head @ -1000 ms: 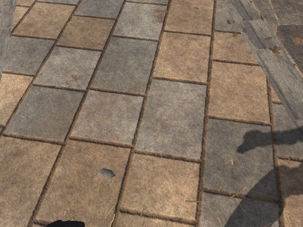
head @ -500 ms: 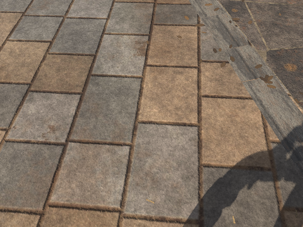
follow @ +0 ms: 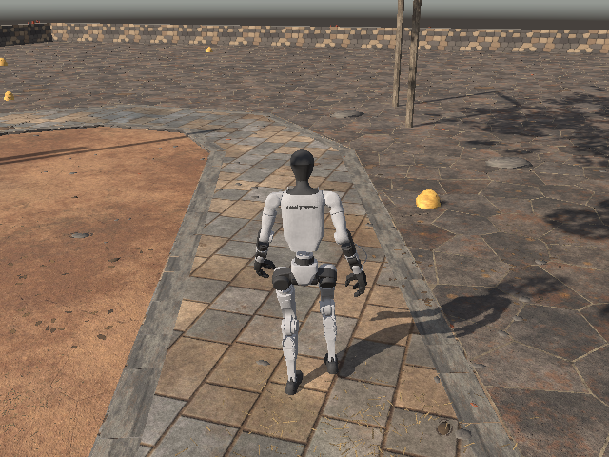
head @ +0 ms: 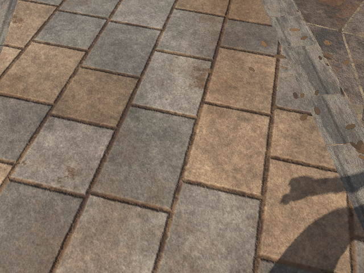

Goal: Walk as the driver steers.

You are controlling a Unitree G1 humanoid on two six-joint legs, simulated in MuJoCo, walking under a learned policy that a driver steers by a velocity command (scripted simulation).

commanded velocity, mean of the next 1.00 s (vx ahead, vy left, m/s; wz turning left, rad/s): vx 0.04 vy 0.00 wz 0.43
